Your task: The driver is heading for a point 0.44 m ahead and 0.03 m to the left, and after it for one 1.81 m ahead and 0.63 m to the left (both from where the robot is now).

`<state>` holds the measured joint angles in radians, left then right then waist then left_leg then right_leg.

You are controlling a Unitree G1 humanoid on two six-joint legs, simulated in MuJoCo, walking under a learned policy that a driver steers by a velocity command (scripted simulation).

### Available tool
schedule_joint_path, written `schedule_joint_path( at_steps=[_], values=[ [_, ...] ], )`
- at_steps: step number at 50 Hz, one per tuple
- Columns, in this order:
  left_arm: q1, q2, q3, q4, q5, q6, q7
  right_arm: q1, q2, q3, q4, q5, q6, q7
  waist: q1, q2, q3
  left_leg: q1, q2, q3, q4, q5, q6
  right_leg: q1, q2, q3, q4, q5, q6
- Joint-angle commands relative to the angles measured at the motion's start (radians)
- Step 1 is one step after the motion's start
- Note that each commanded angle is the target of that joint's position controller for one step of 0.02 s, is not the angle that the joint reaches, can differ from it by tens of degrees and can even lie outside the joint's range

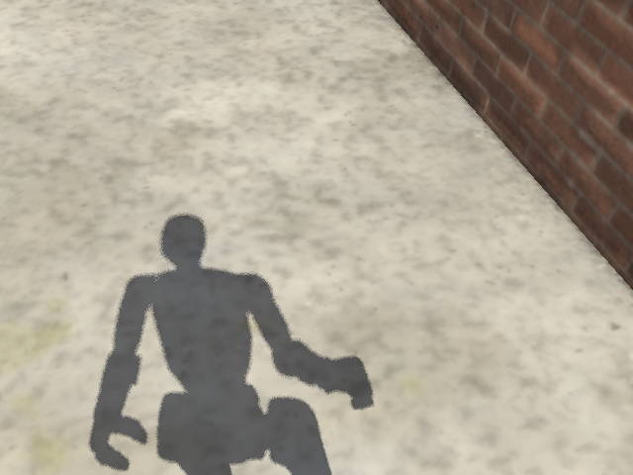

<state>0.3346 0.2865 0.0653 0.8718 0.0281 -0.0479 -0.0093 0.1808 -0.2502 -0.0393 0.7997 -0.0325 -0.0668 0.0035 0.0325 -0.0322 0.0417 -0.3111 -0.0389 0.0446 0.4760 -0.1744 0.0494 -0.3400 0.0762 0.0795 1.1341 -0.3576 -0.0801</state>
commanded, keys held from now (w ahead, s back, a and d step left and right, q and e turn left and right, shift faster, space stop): w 0.40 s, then w+q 0.60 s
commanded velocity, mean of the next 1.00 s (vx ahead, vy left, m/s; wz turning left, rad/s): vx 0.50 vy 0.00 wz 0.17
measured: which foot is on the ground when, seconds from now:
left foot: down 0.00-0.38, up 0.40-0.90, down 0.92-1.00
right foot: up 0.00-0.34, down 0.36-0.94, up 0.96-1.00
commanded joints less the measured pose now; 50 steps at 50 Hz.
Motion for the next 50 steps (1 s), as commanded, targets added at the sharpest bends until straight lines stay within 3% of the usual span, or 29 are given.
schedule_joint_path(
  at_steps=[1, 4, 7, 10, 13, 16, 17, 18, 19, 20, 21, 22, 23, 25, 27, 30, 36, 40, 43, 45, 46, 47, 48, 49, 50],
  values=[
    [0.047, 0.049, 0.004, -0.048, 0.016, 0.008, -0.016, 0.095, -0.089, -0.020, 0.001, 0.010, -0.030, 0.004, -0.013, 0.127, -0.036, 0.161, 0.262, -0.309, -0.273, 0.135, 0.138, -0.175, -0.076, 0.031, -0.006, 0.037, 0.015],
    [-0.030, 0.038, -0.004, -0.075, 0.017, 0.014, -0.025, 0.140, -0.107, -0.025, 0.032, 0.021, -0.046, 0.010, -0.012, 0.123, -0.027, 0.186, 0.261, -0.241, -0.314, 0.196, 0.160, -0.254, -0.101, 0.001, -0.077, 0.095, 0.034],
    [-0.174, 0.018, -0.022, -0.122, 0.016, 0.010, -0.034, 0.175, -0.099, -0.023, 0.054, 0.023, -0.039, 0.010, -0.037, 0.115, 0.007, 0.187, 0.229, -0.171, -0.355, 0.194, 0.154, -0.291, -0.143, -0.062, -0.245, 0.203, 0.061],
    [-0.285, -0.007, -0.041, -0.153, 0.007, 0.004, -0.040, 0.221, -0.116, -0.027, 0.079, 0.024, -0.036, 0.012, -0.068, 0.121, 0.015, 0.182, 0.208, -0.112, -0.348, 0.257, 0.135, -0.219, -0.138, -0.115, -0.428, 0.283, 0.067],
    [-0.338, 0.011, -0.041, -0.170, 0.002, 0.001, -0.033, 0.267, -0.136, -0.031, 0.101, 0.021, -0.030, 0.011, -0.083, 0.124, 0.014, 0.236, 0.239, -0.116, -0.310, 0.318, 0.124, -0.170, -0.120, -0.137, -0.517, 0.275, 0.050],
    [-0.311, 0.031, -0.033, -0.168, 0.006, -0.007, -0.022, 0.267, -0.150, -0.035, 0.116, 0.017, -0.019, 0.004, -0.055, 0.126, 0.005, 0.296, 0.270, -0.119, -0.219, 0.449, 0.108, -0.087, -0.091, -0.147, -0.589, 0.192, 0.011],
    [-0.229, 0.038, -0.026, -0.140, 0.012, -0.013, -0.017, 0.259, -0.152, -0.035, 0.121, 0.021, -0.014, 0.002, -0.014, 0.110, -0.030, 0.296, 0.252, -0.093, -0.114, 0.556, 0.093, 0.025, -0.064, -0.158, -0.650, 0.193, -0.006],
    [-0.085, 0.066, -0.011, -0.087, 0.024, -0.025, -0.007, 0.266, -0.134, -0.028, 0.123, 0.023, -0.010, 0.001, 0.040, 0.067, -0.112, 0.242, 0.205, -0.051, 0.066, 0.571, 0.073, 0.221, -0.059, -0.146, -0.691, 0.200, -0.033],
    [0.099, 0.140, 0.010, -0.056, 0.044, -0.033, 0.006, 0.244, -0.097, -0.014, 0.085, 0.026, -0.012, 0.001, 0.115, -0.033, -0.239, 0.069, 0.157, -0.006, 0.345, 0.307, 0.047, 0.460, -0.268, 0.081, -0.718, 0.096, -0.090],
    [0.136, 0.238, 0.035, -0.043, 0.037, -0.024, 0.012, 0.341, -0.006, 0.003, 0.057, 0.046, -0.011, 0.004, 0.066, -0.265, -0.314, -0.260, -0.013, 0.042, 0.658, -0.329, 0.012, 0.649, -0.513, 0.523, -0.836, 0.036, -0.207],
    [0.086, 0.178, 0.027, -0.051, -0.001, -0.014, 0.009, 0.284, -0.120, -0.026, 0.078, 0.018, 0.001, -0.007, 0.064, -0.096, -0.232, -0.345, 0.029, -0.080, 0.743, -0.335, 0.027, 0.561, -0.483, 0.522, -0.860, 0.007, -0.195],
    [-0.003, 0.116, 0.009, -0.063, -0.005, -0.016, 0.006, 0.230, -0.109, -0.028, 0.066, 0.022, -0.001, 0.000, 0.028, -0.054, -0.114, -0.355, 0.069, -0.104, 0.733, -0.245, 0.036, 0.442, -0.438, 0.368, -0.876, 0.055, -0.168],
    [-0.052, 0.067, -0.003, -0.065, -0.002, -0.024, 0.002, 0.210, -0.084, -0.023, 0.068, 0.028, -0.002, 0.005, 0.004, -0.030, -0.062, -0.316, 0.099, -0.104, 0.685, -0.181, 0.033, 0.339, -0.391, 0.258, -0.916, 0.141, -0.136],
    [-0.082, 0.025, -0.014, -0.053, -0.005, -0.040, 0.009, 0.225, -0.067, -0.023, 0.087, 0.008, 0.022, 0.016, -0.038, -0.058, -0.024, -0.243, 0.123, -0.100, 0.628, -0.129, 0.015, 0.234, -0.323, 0.111, -0.969, 0.225, -0.080],
    [-0.051, 0.033, -0.012, -0.033, -0.008, -0.059, 0.012, 0.218, -0.053, -0.026, 0.089, 0.004, 0.040, 0.027, -0.050, -0.046, -0.025, -0.239, 0.117, -0.095, 0.631, -0.084, 0.003, 0.223, -0.317, 0.044, -0.993, 0.325, -0.078],
    [-0.009, 0.047, -0.005, -0.007, -0.013, -0.070, 0.015, 0.128, -0.043, -0.028, 0.062, 0.004, 0.052, 0.037, -0.046, -0.026, 0.008, -0.338, 0.130, -0.091, 0.597, 0.014, -0.012, 0.246, -0.312, -0.046, -1.022, 0.382, -0.074],
    [0.049, 0.041, -0.010, 0.031, -0.013, -0.066, 0.023, -0.071, -0.016, -0.011, -0.009, 0.003, 0.049, 0.049, -0.012, -0.026, 0.052, -0.366, 0.116, -0.012, 0.336, 0.182, -0.017, 0.293, -0.285, -0.199, -1.012, 0.523, -0.050],
    [0.118, 0.058, -0.007, 0.069, -0.009, -0.055, 0.036, -0.175, -0.012, 0.000, -0.060, -0.001, 0.046, 0.058, 0.017, -0.025, 0.070, -0.342, 0.089, 0.067, 0.191, 0.145, 0.029, 0.407, -0.317, -0.256, -0.957, 0.681, -0.039],
    [0.101, 0.093, 0.000, 0.075, -0.004, -0.041, 0.046, -0.123, -0.034, -0.009, -0.058, -0.004, 0.048, 0.051, -0.024, -0.060, 0.017, -0.222, 0.013, 0.122, 0.154, 0.010, 0.090, 0.477, -0.334, -0.306, -0.792, 1.080, -0.025],
    [0.085, 0.124, 0.009, 0.069, 0.000, -0.023, 0.048, 0.031, -0.071, -0.031, -0.018, -0.007, 0.042, 0.042, -0.092, -0.071, -0.080, -0.039, -0.051, 0.128, 0.115, -0.080, 0.144, 0.463, -0.340, -0.319, -0.523, 1.189, -0.028],
    [0.067, 0.130, 0.011, 0.057, -0.005, -0.017, 0.045, 0.179, -0.108, -0.052, 0.027, -0.017, 0.034, 0.033, -0.165, -0.031, -0.157, 0.175, -0.052, 0.079, 0.026, -0.051, 0.182, 0.347, -0.321, -0.332, -0.291, 1.024, -0.008],
    [0.074, 0.072, -0.003, 0.010, -0.017, -0.023, 0.035, 0.281, -0.218, -0.087, 0.042, -0.025, 0.036, 0.016, -0.190, 0.109, -0.257, 0.452, 0.182, -0.246, -0.008, -0.152, 0.271, 0.048, -0.250, -0.341, 0.053, 0.555, 0.032],
    [0.049, 0.044, -0.002, -0.057, -0.020, -0.033, 0.019, 0.221, -0.288, -0.103, 0.020, 0.002, 0.046, 0.016, -0.124, 0.249, -0.309, 0.612, 0.394, -0.789, -0.156, -0.049, 0.411, -0.304, -0.023, -0.192, 0.343, -0.183, 0.076],
    [-0.062, 0.081, 0.001, -0.079, -0.005, -0.044, 0.013, 0.213, -0.262, -0.099, 0.025, 0.025, 0.055, 0.011, -0.149, 0.087, -0.222, 0.556, 0.370, -0.684, -0.189, -0.015, 0.387, -0.408, -0.096, -0.038, 0.342, -0.094, 0.065],
    [-0.082, 0.066, -0.006, -0.092, -0.017, -0.057, 0.009, 0.163, -0.210, -0.086, 0.029, 0.028, 0.054, 0.004, -0.113, 0.050, -0.108, 0.425, 0.348, -0.559, -0.207, 0.041, 0.348, -0.410, -0.140, -0.041, 0.262, -0.006, 0.062]
  ],
)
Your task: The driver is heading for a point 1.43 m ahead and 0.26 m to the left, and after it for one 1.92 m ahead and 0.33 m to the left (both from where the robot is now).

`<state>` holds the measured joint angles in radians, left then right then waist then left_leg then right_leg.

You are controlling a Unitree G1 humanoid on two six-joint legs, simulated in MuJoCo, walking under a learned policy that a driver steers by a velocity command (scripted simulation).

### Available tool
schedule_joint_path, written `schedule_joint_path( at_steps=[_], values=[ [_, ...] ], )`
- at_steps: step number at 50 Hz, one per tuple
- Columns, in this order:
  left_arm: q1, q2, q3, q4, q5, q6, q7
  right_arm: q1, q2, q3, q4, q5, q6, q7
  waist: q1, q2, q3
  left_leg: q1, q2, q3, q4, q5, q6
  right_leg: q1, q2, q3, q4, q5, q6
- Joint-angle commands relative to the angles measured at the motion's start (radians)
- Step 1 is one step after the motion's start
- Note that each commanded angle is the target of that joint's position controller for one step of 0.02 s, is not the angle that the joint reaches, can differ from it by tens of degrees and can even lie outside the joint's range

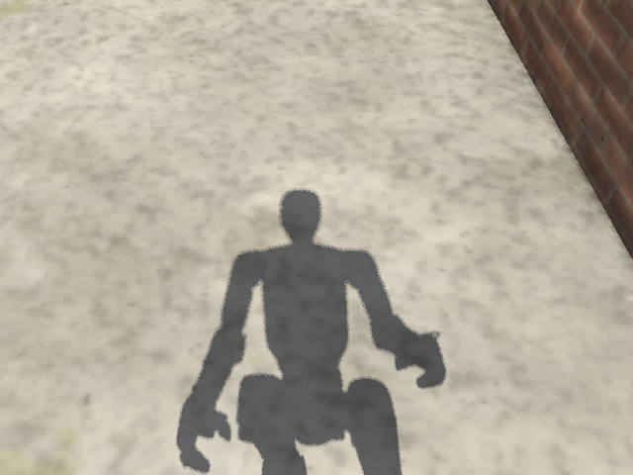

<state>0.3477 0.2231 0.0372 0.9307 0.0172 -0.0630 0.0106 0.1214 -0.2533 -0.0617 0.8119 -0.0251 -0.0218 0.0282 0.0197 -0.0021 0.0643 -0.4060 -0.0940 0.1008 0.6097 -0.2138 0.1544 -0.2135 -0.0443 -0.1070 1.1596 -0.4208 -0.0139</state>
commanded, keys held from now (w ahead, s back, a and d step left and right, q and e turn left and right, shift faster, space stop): w+q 0.54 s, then w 0.46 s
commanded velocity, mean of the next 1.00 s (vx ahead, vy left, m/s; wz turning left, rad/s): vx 0.50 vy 0.00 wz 0.43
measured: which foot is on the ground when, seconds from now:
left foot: down 0.00-0.46, up 0.48-0.92, down 0.94-1.00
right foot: up 0.00-0.42, down 0.44-0.96, up 0.98-1.00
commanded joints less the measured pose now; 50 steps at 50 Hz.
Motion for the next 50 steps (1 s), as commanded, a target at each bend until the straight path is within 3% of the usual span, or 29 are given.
schedule_joint_path(
  at_steps=[1, 3, 4, 6, 9, 14, 17, 19, 21, 22, 23, 24, 25, 26, 27, 28, 30, 33, 36, 39, 43, 45, 46, 47, 48, 49, 50],
  values=[
    [-0.076, 0.127, 0.023, -0.137, -0.005, -0.045, -0.009, 0.181, -0.157, -0.050, 0.016, 0.018, 0.005, -0.024, -0.049, -0.038, -0.055, 0.393, 0.348, -0.523, -0.362, 0.181, 0.190, -0.478, -0.052, 0.141, 0.131, 0.092, -0.002],
    [-0.041, 0.114, 0.021, -0.130, 0.028, -0.009, -0.011, 0.131, -0.119, -0.035, 0.006, 0.025, -0.012, -0.029, 0.007, -0.020, -0.047, 0.269, 0.261, -0.400, -0.381, 0.307, 0.148, -0.363, -0.074, 0.144, 0.027, 0.105, 0.026],
    [-0.038, 0.108, 0.021, -0.134, 0.034, 0.008, -0.015, 0.141, -0.123, -0.034, 0.007, 0.027, -0.023, -0.027, 0.013, -0.009, -0.058, 0.250, 0.243, -0.381, -0.383, 0.360, 0.148, -0.345, -0.071, 0.134, 0.001, 0.105, 0.038],
    [-0.070, 0.097, 0.019, -0.155, 0.034, 0.027, -0.021, 0.173, -0.152, -0.040, 0.014, 0.028, -0.036, -0.023, 0.013, 0.008, -0.057, 0.226, 0.213, -0.351, -0.395, 0.387, 0.142, -0.360, -0.068, 0.115, -0.070, 0.149, 0.059],
    [-0.204, 0.100, 0.017, -0.206, 0.030, 0.033, -0.024, 0.237, -0.164, -0.043, 0.019, 0.026, -0.035, -0.023, -0.031, 0.038, -0.025, 0.244, 0.190, -0.362, -0.410, 0.348, 0.112, -0.437, -0.067, 0.104, -0.211, 0.265, 0.079],
    [-0.372, 0.100, 0.006, -0.267, 0.020, 0.025, -0.033, 0.329, -0.171, -0.046, 0.023, 0.021, -0.029, -0.029, -0.101, 0.064, -0.026, 0.364, 0.189, -0.403, -0.364, 0.381, 0.082, -0.479, -0.025, 0.112, -0.417, 0.385, 0.075],
    [-0.435, 0.110, 0.000, -0.301, 0.013, 0.013, -0.036, 0.354, -0.182, -0.048, 0.019, 0.011, -0.027, -0.037, -0.119, 0.074, -0.024, 0.419, 0.209, -0.441, -0.311, 0.454, 0.076, -0.452, 0.007, 0.116, -0.511, 0.373, 0.056],
    [-0.395, 0.132, 0.003, -0.302, 0.009, 0.004, -0.033, 0.321, -0.198, -0.052, 0.004, 0.007, -0.028, -0.044, -0.085, 0.086, -0.029, 0.408, 0.222, -0.471, -0.270, 0.484, 0.046, -0.343, 0.024, 0.133, -0.587, 0.335, 0.034],
    [-0.224, 0.174, 0.020, -0.254, 0.006, -0.007, -0.019, 0.256, -0.218, -0.055, -0.017, 0.006, -0.034, -0.040, -0.001, 0.084, -0.089, 0.332, 0.193, -0.468, -0.135, 0.616, 0.002, -0.075, 0.072, 0.117, -0.647, 0.261, 0.000],
    [-0.088, 0.204, 0.033, -0.222, 0.013, -0.020, -0.006, 0.240, -0.208, -0.052, -0.020, 0.015, -0.042, -0.031, 0.074, 0.027, -0.164, 0.267, 0.127, -0.418, 0.056, 0.588, -0.023, 0.125, 0.037, 0.141, -0.711, 0.284, -0.029],
    [0.075, 0.279, 0.049, -0.218, 0.037, -0.026, 0.013, 0.255, -0.125, -0.028, -0.052, 0.026, -0.051, -0.023, 0.123, -0.088, -0.325, 0.144, 0.063, -0.337, 0.342, 0.295, -0.046, 0.358, -0.204, 0.379, -0.742, 0.059, -0.077],
    [0.033, 0.354, 0.065, -0.226, 0.046, -0.012, 0.013, 0.376, -0.067, -0.017, -0.083, 0.048, -0.045, -0.024, 0.027, -0.330, -0.383, -0.149, -0.081, -0.237, 0.561, -0.366, -0.069, 0.500, -0.418, 0.846, -0.878, 0.003, -0.180],
    [-0.033, 0.263, 0.055, -0.236, 0.027, 0.001, 0.007, 0.363, -0.149, -0.024, -0.045, 0.011, -0.027, -0.034, 0.001, -0.167, -0.269, -0.228, 0.024, -0.237, 0.654, -0.296, -0.061, 0.383, -0.393, 0.853, -0.883, -0.108, -0.186],
    [-0.093, 0.175, 0.034, -0.246, 0.018, 0.003, 0.003, 0.296, -0.155, -0.027, -0.042, 0.003, -0.021, -0.025, -0.001, -0.058, -0.148, -0.221, 0.061, -0.223, 0.639, -0.197, -0.067, 0.252, -0.343, 0.681, -0.897, -0.075, -0.167],
    [-0.121, 0.137, 0.023, -0.240, 0.019, 0.001, 0.000, 0.258, -0.137, -0.023, -0.047, 0.003, -0.018, -0.017, -0.010, -0.027, -0.086, -0.200, 0.092, -0.209, 0.599, -0.143, -0.077, 0.165, -0.289, 0.533, -0.920, 0.058, -0.147],
    [-0.111, 0.128, 0.019, -0.226, 0.019, -0.005, 0.000, 0.241, -0.124, -0.022, -0.051, -0.007, -0.011, -0.007, -0.014, -0.067, -0.066, -0.177, 0.111, -0.201, 0.566, -0.123, -0.085, 0.118, -0.247, 0.436, -0.936, 0.161, -0.132],
    [-0.076, 0.129, 0.018, -0.193, 0.010, -0.026, -0.007, 0.247, -0.102, -0.016, -0.052, -0.015, 0.006, 0.008, -0.028, -0.114, -0.064, -0.141, 0.112, -0.193, 0.545, -0.103, -0.096, 0.075, -0.207, 0.326, -0.953, 0.338, -0.131],
    [-0.038, 0.140, 0.024, -0.160, 0.002, -0.050, -0.021, 0.189, -0.084, -0.007, -0.071, -0.014, 0.012, 0.018, -0.032, -0.102, -0.059, -0.198, 0.109, -0.204, 0.489, -0.046, -0.107, 0.093, -0.207, 0.247, -0.988, 0.439, -0.158],
    [-0.011, 0.141, 0.025, -0.132, 0.001, -0.049, -0.024, 0.073, -0.075, 0.004, -0.106, -0.016, 0.007, 0.024, -0.016, -0.091, -0.023, -0.253, 0.119, -0.183, 0.342, 0.047, -0.127, 0.108, -0.187, 0.169, -1.023, 0.455, -0.162],
    [0.014, 0.151, 0.027, -0.107, -0.004, -0.043, -0.027, -0.042, -0.046, 0.027, -0.138, -0.014, -0.002, 0.034, 0.005, -0.093, -0.013, -0.175, 0.131, -0.103, 0.138, 0.134, -0.134, 0.090, -0.158, 0.091, -1.025, 0.499, -0.148],
    [0.088, 0.183, 0.034, -0.060, -0.004, -0.030, -0.024, -0.117, -0.059, 0.034, -0.160, -0.013, -0.011, 0.029, 0.025, -0.100, -0.003, -0.101, 0.127, -0.040, 0.001, 0.092, -0.100, 0.159, -0.198, 0.095, -0.984, 0.577, -0.140],
    [0.093, 0.199, 0.038, -0.043, -0.003, -0.018, -0.021, -0.087, -0.073, 0.029, -0.152, -0.018, -0.018, 0.019, 0.003, -0.101, -0.017, -0.032, 0.100, -0.021, -0.051, 0.023, -0.069, 0.206, -0.212, 0.089, -0.902, 0.725, -0.132],
    [0.088, 0.202, 0.037, -0.036, -0.007, -0.012, -0.020, -0.004, -0.078, 0.023, -0.123, -0.024, -0.025, 0.012, -0.041, -0.084, -0.058, 0.083, 0.071, -0.008, -0.113, 0.032, -0.050, 0.209, -0.194, 0.061, -0.786, 0.848, -0.119],
    [0.097, 0.181, 0.029, -0.033, -0.010, -0.008, -0.019, 0.145, -0.105, 0.009, -0.066, -0.035, -0.036, 0.002, -0.097, -0.041, -0.147, 0.287, 0.059, -0.015, -0.150, 0.045, -0.025, 0.152, -0.149, 0.021, -0.602, 0.856, -0.098],
    [0.078, 0.140, 0.014, -0.072, -0.010, -0.010, -0.019, 0.327, -0.179, -0.013, -0.032, -0.053, -0.043, -0.012, -0.171, 0.064, -0.276, 0.532, 0.270, -0.247, -0.177, -0.067, 0.026, -0.029, -0.105, -0.013, -0.318, 0.557, -0.073],
    [0.161, 0.050, -0.003, -0.108, -0.022, -0.009, -0.026, 0.354, -0.285, -0.038, -0.025, -0.040, -0.035, -0.023, -0.119, 0.304, -0.352, 0.728, 0.527, -0.718, -0.303, -0.096, 0.143, -0.371, 0.076, -0.016, 0.000, -0.103, -0.036],
    [0.082, 0.165, 0.027, -0.095, 0.004, 0.002, -0.015, 0.316, -0.244, -0.036, -0.029, 0.003, -0.028, -0.026, -0.132, 0.140, -0.279, 0.656, 0.490, -0.708, -0.320, -0.067, 0.138, -0.461, 0.034, 0.122, 0.080, -0.090, -0.050]
  ],
)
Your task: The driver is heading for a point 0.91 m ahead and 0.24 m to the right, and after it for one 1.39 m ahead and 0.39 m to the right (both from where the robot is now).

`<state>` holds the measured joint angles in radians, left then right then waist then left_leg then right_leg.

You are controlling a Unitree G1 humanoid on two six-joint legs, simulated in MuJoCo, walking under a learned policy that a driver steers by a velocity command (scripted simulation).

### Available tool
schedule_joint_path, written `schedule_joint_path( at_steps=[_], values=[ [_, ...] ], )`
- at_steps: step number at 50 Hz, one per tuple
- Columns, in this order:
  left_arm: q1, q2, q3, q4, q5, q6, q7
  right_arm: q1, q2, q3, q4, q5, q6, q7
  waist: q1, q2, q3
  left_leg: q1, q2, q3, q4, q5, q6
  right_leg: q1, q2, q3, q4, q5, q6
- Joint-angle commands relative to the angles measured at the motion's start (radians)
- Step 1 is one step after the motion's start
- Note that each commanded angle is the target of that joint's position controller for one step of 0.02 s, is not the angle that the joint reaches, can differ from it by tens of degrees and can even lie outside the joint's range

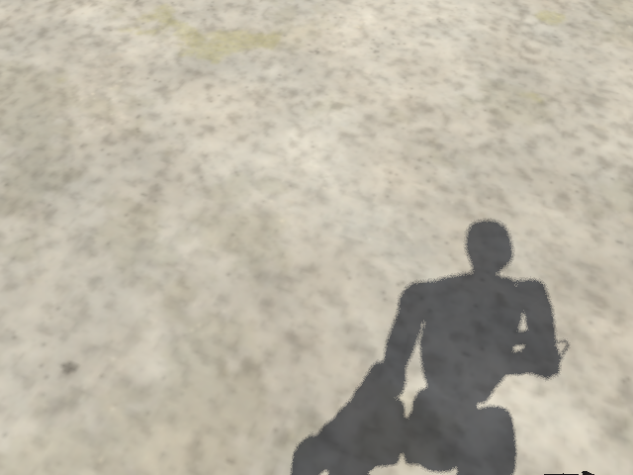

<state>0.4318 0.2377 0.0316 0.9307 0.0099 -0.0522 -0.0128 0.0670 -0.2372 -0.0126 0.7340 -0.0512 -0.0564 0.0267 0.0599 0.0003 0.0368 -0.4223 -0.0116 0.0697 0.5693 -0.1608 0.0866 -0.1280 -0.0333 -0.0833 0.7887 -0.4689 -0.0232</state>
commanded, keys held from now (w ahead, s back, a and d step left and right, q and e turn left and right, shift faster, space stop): w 0.46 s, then w+e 0.54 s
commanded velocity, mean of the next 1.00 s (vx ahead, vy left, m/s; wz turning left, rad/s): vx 0.50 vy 0.00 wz -0.17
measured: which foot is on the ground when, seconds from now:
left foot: down 0.00-0.52, up 0.54-1.00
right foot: up 0.00-0.48, down 0.50-1.00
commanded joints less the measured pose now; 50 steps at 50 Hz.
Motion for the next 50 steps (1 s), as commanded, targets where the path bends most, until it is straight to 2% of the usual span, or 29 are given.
schedule_joint_path(
  at_steps=[1, 2, 4, 7, 9, 13, 17, 20, 22, 23, 24, 25, 26, 27, 28, 29, 30, 31, 32, 35, 38, 41, 45, 46, 48, 49, 50],
  values=[
    [-0.059, 0.138, 0.034, -0.112, 0.004, -0.014, 0.003, 0.296, -0.201, -0.067, 0.049, 0.033, 0.004, -0.024, -0.133, 0.101, -0.130, 0.563, 0.359, -0.524, -0.285, -0.041, 0.182, -0.566, -0.017, 0.113, 0.438, 0.045, -0.050],
    [-0.073, 0.115, 0.027, -0.108, -0.001, -0.018, -0.002, 0.249, -0.148, -0.053, 0.051, 0.030, -0.003, -0.019, -0.101, 0.068, -0.074, 0.456, 0.309, -0.423, -0.318, 0.060, 0.153, -0.526, -0.045, 0.111, 0.380, 0.106, -0.048],
    [-0.043, 0.095, 0.025, -0.082, 0.017, 0.004, -0.009, 0.202, -0.099, -0.039, 0.060, 0.035, -0.016, -0.021, -0.047, 0.087, -0.040, 0.338, 0.234, -0.295, -0.371, 0.141, 0.108, -0.430, -0.070, 0.103, 0.307, 0.153, -0.027],
    [-0.072, 0.075, 0.026, -0.084, 0.026, 0.025, -0.023, 0.248, -0.115, -0.045, 0.096, 0.045, -0.036, -0.022, -0.032, 0.070, -0.026, 0.314, 0.216, -0.234, -0.420, 0.219, 0.126, -0.438, -0.069, 0.083, 0.272, 0.215, -0.003],
    [-0.155, 0.071, 0.025, -0.108, 0.029, 0.029, -0.027, 0.281, -0.122, -0.048, 0.119, 0.047, -0.038, -0.023, -0.044, 0.059, 0.009, 0.323, 0.211, -0.209, -0.455, 0.206, 0.133, -0.505, -0.084, 0.076, 0.217, 0.286, 0.013],
    [-0.305, 0.058, 0.016, -0.152, 0.023, 0.026, -0.028, 0.338, -0.116, -0.045, 0.159, 0.045, -0.036, -0.021, -0.075, 0.054, 0.044, 0.358, 0.188, -0.152, -0.464, 0.259, 0.124, -0.546, -0.081, 0.053, 0.036, 0.407, 0.027],
    [-0.425, 0.055, 0.006, -0.189, 0.018, 0.020, -0.026, 0.404, -0.127, -0.046, 0.202, 0.039, -0.035, -0.025, -0.109, 0.057, 0.064, 0.430, 0.200, -0.123, -0.444, 0.344, 0.114, -0.518, -0.049, 0.021, -0.116, 0.458, 0.004],
    [-0.461, 0.068, 0.008, -0.210, 0.018, 0.013, -0.023, 0.422, -0.139, -0.048, 0.230, 0.032, -0.031, -0.034, -0.107, 0.059, 0.075, 0.511, 0.231, -0.123, -0.402, 0.434, 0.105, -0.497, -0.028, 0.014, -0.184, 0.403, -0.034],
    [-0.407, 0.080, 0.014, -0.198, 0.018, 0.006, -0.015, 0.395, -0.153, -0.050, 0.237, 0.029, -0.029, -0.040, -0.070, 0.067, 0.048, 0.533, 0.235, -0.103, -0.312, 0.646, 0.085, -0.388, 0.013, -0.006, -0.226, 0.329, -0.069],
    [-0.319, 0.094, 0.023, -0.169, 0.019, 0.000, -0.007, 0.381, -0.163, -0.053, 0.241, 0.027, -0.027, -0.041, -0.030, 0.072, -0.001, 0.533, 0.224, -0.089, -0.202, 0.779, 0.071, -0.273, 0.048, -0.019, -0.247, 0.297, -0.088],
    [-0.151, 0.109, 0.035, -0.110, 0.025, -0.008, 0.002, 0.358, -0.167, -0.053, 0.241, 0.028, -0.022, -0.041, 0.044, 0.048, -0.090, 0.499, 0.186, -0.040, -0.013, 0.803, 0.050, -0.085, 0.078, -0.037, -0.309, 0.331, -0.115],
    [0.029, 0.173, 0.055, -0.061, 0.045, -0.016, 0.013, 0.359, -0.143, -0.044, 0.220, 0.033, -0.024, -0.041, 0.102, -0.007, -0.203, 0.315, 0.144, -0.004, 0.254, 0.550, 0.029, 0.179, -0.059, 0.116, -0.314, 0.282, -0.164],
    [0.107, 0.300, 0.089, -0.047, 0.052, -0.012, 0.015, 0.474, -0.040, -0.025, 0.196, 0.065, -0.027, -0.027, 0.056, -0.257, -0.323, -0.060, -0.051, 0.035, 0.658, -0.098, -0.027, 0.461, -0.353, 0.646, -0.406, 0.208, -0.320],
    [0.021, 0.251, 0.081, -0.050, 0.001, 0.001, 0.003, 0.417, -0.122, -0.046, 0.201, 0.030, -0.030, -0.028, 0.035, -0.158, -0.304, -0.181, -0.046, -0.110, 0.756, -0.317, -0.014, 0.418, -0.336, 0.802, -0.517, 0.197, -0.323],
    [-0.094, 0.204, 0.070, -0.071, -0.008, 0.004, 0.001, 0.331, -0.128, -0.050, 0.171, 0.028, -0.034, -0.025, -0.009, -0.100, -0.138, -0.237, 0.020, -0.117, 0.754, -0.233, -0.009, 0.276, -0.306, 0.630, -0.516, 0.187, -0.299],
    [-0.145, 0.141, 0.054, -0.077, -0.003, 0.001, -0.004, 0.276, -0.114, -0.045, 0.158, 0.028, -0.043, -0.021, -0.022, -0.030, -0.068, -0.218, 0.057, -0.113, 0.691, -0.163, -0.011, 0.155, -0.262, 0.533, -0.546, 0.274, -0.277],
    [-0.160, 0.117, 0.047, -0.069, -0.002, -0.004, -0.002, 0.262, -0.097, -0.043, 0.154, 0.024, -0.039, -0.019, -0.050, -0.026, -0.022, -0.177, 0.084, -0.113, 0.624, -0.138, -0.019, 0.067, -0.213, 0.455, -0.567, 0.354, -0.247],
    [-0.165, 0.096, 0.041, -0.054, -0.005, -0.008, 0.002, 0.271, -0.085, -0.040, 0.150, 0.011, -0.025, -0.017, -0.080, -0.044, -0.013, -0.118, 0.098, -0.112, 0.571, -0.126, -0.035, -0.001, -0.173, 0.395, -0.587, 0.408, -0.225],
    [-0.154, 0.099, 0.041, -0.047, -0.005, -0.015, 0.002, 0.274, -0.074, -0.038, 0.149, 0.006, -0.011, -0.014, -0.090, -0.051, -0.021, -0.083, 0.097, -0.104, 0.542, -0.122, -0.050, -0.029, -0.156, 0.366, -0.594, 0.452, -0.224],
    [-0.108, 0.142, 0.055, -0.032, -0.011, -0.025, 0.006, 0.210, -0.066, -0.034, 0.117, 0.005, 0.009, -0.009, -0.091, -0.048, -0.010, -0.107, 0.100, -0.079, 0.442, -0.084, -0.094, -0.073, -0.129, 0.329, -0.627, 0.460, -0.246],
    [-0.055, 0.143, 0.058, -0.023, -0.010, -0.019, 0.005, 0.058, -0.070, -0.032, 0.062, 0.011, 0.013, -0.010, -0.050, -0.050, 0.034, -0.175, 0.106, -0.071, 0.277, 0.029, -0.129, -0.068, -0.110, 0.333, -0.655, 0.409, -0.236],
    [-0.005, 0.149, 0.063, -0.019, -0.008, -0.016, 0.005, -0.044, -0.066, -0.026, 0.026, 0.019, 0.010, -0.007, -0.009, -0.058, 0.026, -0.176, 0.086, -0.073, 0.150, 0.122, -0.140, -0.020, -0.097, 0.337, -0.627, 0.442, -0.214],
    [0.037, 0.158, 0.068, -0.021, 0.003, -0.009, 0.011, -0.139, -0.076, -0.022, -0.020, 0.029, 0.001, -0.008, 0.023, -0.071, 0.015, -0.155, 0.054, -0.078, 0.054, 0.120, -0.136, 0.054, -0.106, 0.368, -0.546, 0.558, -0.201],
    [0.033, 0.165, 0.071, -0.026, 0.006, -0.008, 0.015, -0.142, -0.083, -0.023, -0.029, 0.031, -0.003, -0.008, 0.019, -0.077, 0.011, -0.133, 0.048, -0.085, 0.029, 0.101, -0.130, 0.066, -0.112, 0.383, -0.521, 0.586, -0.193],
    [-0.011, 0.186, 0.079, -0.046, 0.009, -0.006, 0.021, -0.080, -0.108, -0.030, -0.024, 0.032, -0.014, -0.013, -0.022, -0.088, -0.003, -0.011, 0.031, -0.094, -0.037, 0.035, -0.109, 0.045, -0.119, 0.413, -0.465, 0.616, -0.162],
    [-0.037, 0.196, 0.083, -0.056, 0.009, -0.007, 0.021, -0.007, -0.123, -0.037, -0.006, 0.033, -0.021, -0.018, -0.057, -0.086, -0.026, 0.100, 0.013, -0.086, -0.073, 0.004, -0.095, 0.017, -0.109, 0.420, -0.407, 0.647, -0.147],
    [-0.052, 0.191, 0.082, -0.062, 0.004, -0.011, 0.017, 0.114, -0.149, -0.050, 0.029, 0.026, -0.035, -0.028, -0.114, -0.037, -0.084, 0.271, 0.015, -0.090, -0.141, 0.008, -0.072, -0.027, -0.053, 0.389, -0.262, 0.662, -0.123]
  ],
)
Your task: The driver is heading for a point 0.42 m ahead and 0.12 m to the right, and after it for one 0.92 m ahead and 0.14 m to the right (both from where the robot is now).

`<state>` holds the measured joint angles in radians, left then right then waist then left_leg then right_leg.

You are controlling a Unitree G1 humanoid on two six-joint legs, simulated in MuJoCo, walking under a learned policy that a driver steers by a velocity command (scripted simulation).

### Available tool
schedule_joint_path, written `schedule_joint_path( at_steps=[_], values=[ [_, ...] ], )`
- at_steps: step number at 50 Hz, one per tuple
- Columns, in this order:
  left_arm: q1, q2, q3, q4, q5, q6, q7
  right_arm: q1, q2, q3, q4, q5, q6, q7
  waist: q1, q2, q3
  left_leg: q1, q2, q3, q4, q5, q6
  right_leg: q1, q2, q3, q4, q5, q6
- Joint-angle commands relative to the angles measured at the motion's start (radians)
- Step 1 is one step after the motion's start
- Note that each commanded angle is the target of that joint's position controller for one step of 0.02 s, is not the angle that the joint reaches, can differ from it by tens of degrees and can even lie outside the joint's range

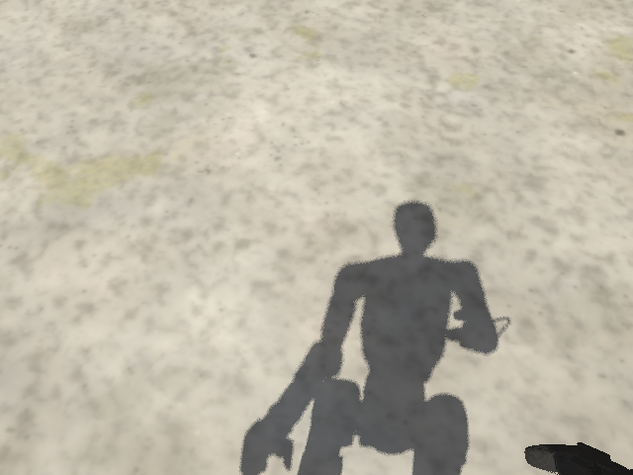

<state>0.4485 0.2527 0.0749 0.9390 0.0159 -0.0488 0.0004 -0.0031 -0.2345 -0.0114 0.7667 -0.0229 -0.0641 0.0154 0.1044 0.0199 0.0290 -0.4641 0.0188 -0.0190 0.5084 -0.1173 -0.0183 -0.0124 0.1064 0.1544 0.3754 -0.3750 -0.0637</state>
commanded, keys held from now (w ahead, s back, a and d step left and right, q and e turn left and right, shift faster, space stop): w+e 0.70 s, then w+q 0.30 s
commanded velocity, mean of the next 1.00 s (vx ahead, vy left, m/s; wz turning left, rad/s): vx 0.50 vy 0.00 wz -0.42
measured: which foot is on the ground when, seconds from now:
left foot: up 0.00-0.00, down 0.02-0.56, up 0.58-1.00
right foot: down 0.00-0.02, up 0.04-0.52, down 0.54-1.00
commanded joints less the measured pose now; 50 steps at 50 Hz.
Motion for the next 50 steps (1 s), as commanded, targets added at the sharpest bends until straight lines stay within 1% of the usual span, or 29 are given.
schedule_joint_path(
  at_steps=[1, 2, 3, 4, 5, 7, 9, 11, 15, 18, 21, 23, 24, 25, 26, 27, 28, 29, 30, 31, 32, 33, 34, 35, 37, 40, 44, 48, 50],
  values=[
    [-0.074, 0.122, 0.025, -0.098, -0.014, -0.024, -0.004, 0.334, -0.225, -0.070, 0.010, -0.025, -0.040, -0.033, -0.216, 0.058, -0.205, 0.526, 0.166, -0.177, -0.127, -0.186, 0.084, -0.244, -0.116, 0.074, 0.412, 0.426, -0.054],
    [0.008, 0.032, 0.007, -0.135, -0.043, -0.023, -0.003, 0.381, -0.321, -0.092, 0.005, -0.040, -0.027, -0.039, -0.182, 0.282, -0.301, 0.751, 0.413, -0.580, -0.227, -0.324, 0.173, -0.544, 0.035, -0.059, 0.670, -0.127, -0.021],
    [0.033, 0.104, 0.015, -0.115, -0.015, -0.007, 0.004, 0.333, -0.269, -0.088, 0.006, -0.028, -0.010, -0.036, -0.141, 0.213, -0.255, 0.673, 0.431, -0.701, -0.258, -0.425, 0.210, -0.642, -0.036, -0.062, 0.803, -0.166, -0.032],
    [-0.015, 0.124, 0.020, -0.102, -0.001, 0.002, -0.001, 0.266, -0.169, -0.065, -0.016, -0.020, -0.007, -0.032, -0.130, 0.072, -0.131, 0.553, 0.381, -0.558, -0.266, -0.420, 0.192, -0.648, -0.088, -0.052, 0.831, -0.071, -0.034],
    [-0.065, 0.105, 0.017, -0.108, 0.001, 0.004, -0.011, 0.224, -0.121, -0.052, -0.016, -0.015, -0.010, -0.028, -0.121, 0.027, -0.060, 0.456, 0.326, -0.406, -0.285, -0.283, 0.173, -0.626, -0.120, -0.061, 0.802, 0.002, -0.023],
    [-0.096, 0.090, 0.017, -0.118, 0.019, 0.023, -0.029, 0.230, -0.096, -0.043, 0.002, -0.011, -0.021, -0.031, -0.103, 0.094, -0.024, 0.381, 0.253, -0.217, -0.310, -0.073, 0.138, -0.588, -0.156, -0.080, 0.761, 0.053, 0.000],
    [-0.119, 0.078, 0.014, -0.132, 0.019, 0.042, -0.042, 0.269, -0.103, -0.047, 0.023, 0.000, -0.039, -0.026, -0.098, 0.097, -0.034, 0.379, 0.243, -0.133, -0.316, 0.086, 0.143, -0.592, -0.159, -0.095, 0.768, 0.090, 0.014],
    [-0.179, 0.071, 0.010, -0.158, 0.019, 0.051, -0.052, 0.293, -0.114, -0.053, 0.036, 0.007, -0.049, -0.023, -0.097, 0.081, -0.028, 0.396, 0.251, -0.069, -0.334, 0.157, 0.157, -0.646, -0.170, -0.102, 0.756, 0.139, 0.025],
    [-0.314, 0.059, -0.003, -0.210, 0.018, 0.053, -0.068, 0.336, -0.114, -0.057, 0.062, 0.003, -0.046, -0.021, -0.116, 0.070, 0.014, 0.413, 0.237, 0.050, -0.361, 0.200, 0.164, -0.710, -0.183, -0.132, 0.617, 0.258, 0.043],
    [-0.411, 0.040, -0.019, -0.245, 0.017, 0.047, -0.080, 0.350, -0.129, -0.062, 0.074, 0.002, -0.044, -0.022, -0.134, 0.071, 0.040, 0.406, 0.226, 0.133, -0.364, 0.213, 0.150, -0.647, -0.180, -0.182, 0.435, 0.345, 0.030],
    [-0.481, 0.047, -0.024, -0.277, 0.022, 0.046, -0.087, 0.392, -0.154, -0.070, 0.095, 0.002, -0.035, -0.028, -0.150, 0.067, 0.060, 0.462, 0.251, 0.180, -0.341, 0.271, 0.137, -0.602, -0.167, -0.236, 0.321, 0.304, -0.005],
    [-0.492, 0.057, -0.021, -0.288, 0.028, 0.046, -0.083, 0.414, -0.170, -0.073, 0.109, 0.002, -0.021, -0.032, -0.148, 0.071, 0.056, 0.517, 0.262, 0.216, -0.275, 0.426, 0.125, -0.563, -0.137, -0.270, 0.271, 0.227, -0.039],
    [-0.473, 0.064, -0.017, -0.286, 0.030, 0.046, -0.079, 0.418, -0.185, -0.077, 0.114, 0.001, -0.014, -0.035, -0.135, 0.081, 0.038, 0.539, 0.264, 0.238, -0.206, 0.590, 0.118, -0.514, -0.105, -0.292, 0.255, 0.173, -0.059],
    [-0.421, 0.075, -0.011, -0.274, 0.032, 0.045, -0.072, 0.422, -0.202, -0.080, 0.118, 0.001, -0.004, -0.037, -0.111, 0.088, 0.000, 0.556, 0.264, 0.255, -0.097, 0.742, 0.114, -0.442, -0.066, -0.309, 0.240, 0.121, -0.082],
    [-0.313, 0.093, 0.001, -0.244, 0.034, 0.037, -0.063, 0.421, -0.214, -0.082, 0.118, 0.004, 0.006, -0.037, -0.064, 0.079, -0.066, 0.540, 0.259, 0.269, 0.073, 0.801, 0.110, -0.317, -0.023, -0.312, 0.202, 0.102, -0.110],
    [-0.137, 0.128, 0.022, -0.186, 0.042, 0.028, -0.048, 0.410, -0.211, -0.079, 0.105, 0.004, 0.012, -0.036, 0.014, 0.027, -0.166, 0.417, 0.237, 0.289, 0.320, 0.667, 0.081, -0.077, -0.015, -0.269, 0.134, 0.131, -0.145],
    [-0.045, 0.243, 0.055, -0.176, 0.048, 0.028, -0.031, 0.433, -0.129, -0.058, 0.045, 0.016, 0.008, -0.024, 0.023, -0.152, -0.288, 0.058, 0.160, 0.291, 0.663, 0.142, 0.031, 0.245, -0.283, 0.120, 0.090, -0.051, -0.238],
    [-0.067, 0.312, 0.069, -0.203, 0.011, 0.037, -0.024, 0.376, -0.129, -0.062, -0.018, 0.004, -0.002, -0.012, -0.007, -0.235, -0.346, -0.211, -0.020, 0.128, 0.898, -0.444, -0.010, 0.342, -0.465, 0.604, -0.070, 0.049, -0.334],
    [-0.065, 0.287, 0.064, -0.190, 0.000, 0.046, -0.016, 0.257, -0.167, -0.069, -0.041, -0.002, -0.007, -0.009, 0.021, -0.092, -0.236, -0.312, 0.033, 0.007, 0.912, -0.355, 0.000, 0.291, -0.430, 0.470, -0.087, 0.168, -0.312],
    [-0.111, 0.235, 0.051, -0.178, -0.005, 0.043, -0.007, 0.255, -0.140, -0.057, -0.041, 0.009, -0.018, -0.007, -0.022, -0.060, -0.118, -0.300, 0.075, 0.007, 0.839, -0.258, 0.009, 0.155, -0.403, 0.329, -0.085, 0.285, -0.287],
    [-0.157, 0.187, 0.038, -0.179, -0.007, 0.036, -0.004, 0.280, -0.132, -0.056, -0.021, 0.006, -0.019, -0.009, -0.072, -0.021, -0.054, -0.231, 0.107, 0.004, 0.737, -0.221, 0.011, 0.029, -0.342, 0.234, -0.098, 0.397, -0.242],
    [-0.195, 0.161, 0.029, -0.181, -0.014, 0.029, -0.001, 0.297, -0.132, -0.057, -0.017, -0.012, -0.006, -0.010, -0.111, -0.028, -0.031, -0.165, 0.119, -0.003, 0.682, -0.216, 0.002, -0.058, -0.292, 0.173, -0.111, 0.465, -0.220],
    [-0.217, 0.144, 0.022, -0.190, -0.015, 0.020, -0.001, 0.329, -0.128, -0.055, -0.006, -0.025, 0.013, -0.008, -0.134, -0.041, -0.045, -0.109, 0.123, -0.004, 0.654, -0.210, -0.008, -0.103, -0.265, 0.135, -0.122, 0.503, -0.214],
    [-0.208, 0.142, 0.020, -0.189, -0.017, 0.009, -0.005, 0.333, -0.124, -0.056, -0.008, -0.030, 0.028, -0.004, -0.139, -0.044, -0.056, -0.091, 0.115, 0.004, 0.638, -0.207, -0.017, -0.124, -0.250, 0.125, -0.128, 0.542, -0.220],
    [-0.173, 0.140, 0.017, -0.170, -0.015, -0.007, -0.009, 0.330, -0.101, -0.051, -0.001, -0.025, 0.043, 0.006, -0.142, -0.042, -0.053, -0.102, 0.113, 0.026, 0.571, -0.141, -0.023, -0.135, -0.237, 0.075, -0.167, 0.544, -0.212],
    [-0.098, 0.133, 0.010, -0.132, -0.012, -0.020, -0.011, 0.219, -0.095, -0.047, -0.023, -0.018, 0.045, 0.012, -0.099, -0.058, 0.001, -0.180, 0.123, 0.039, 0.443, -0.008, -0.016, -0.097, -0.234, 0.035, -0.215, 0.567, -0.166],
    [-0.046, 0.133, 0.001, -0.105, -0.007, -0.031, -0.008, 0.112, -0.095, -0.044, -0.046, -0.002, 0.040, 0.019, -0.058, -0.065, 0.020, -0.234, 0.101, 0.043, 0.306, 0.112, 0.017, 0.014, -0.244, -0.030, -0.229, 0.618, -0.109],
    [-0.001, 0.125, -0.010, -0.069, 0.008, -0.035, 0.007, 0.017, -0.084, -0.034, -0.075, 0.001, 0.033, 0.030, -0.029, -0.058, 0.071, -0.247, 0.046, 0.053, 0.186, 0.123, 0.056, 0.099, -0.277, -0.097, -0.243, 0.671, -0.097],
    [0.001, 0.125, -0.015, -0.053, 0.013, -0.035, 0.018, -0.001, -0.082, -0.031, -0.086, -0.001, 0.029, 0.035, -0.034, -0.059, 0.081, -0.218, 0.015, 0.073, 0.124, 0.086, 0.082, 0.142, -0.295, -0.131, -0.220, 0.764, -0.086]
  ],
)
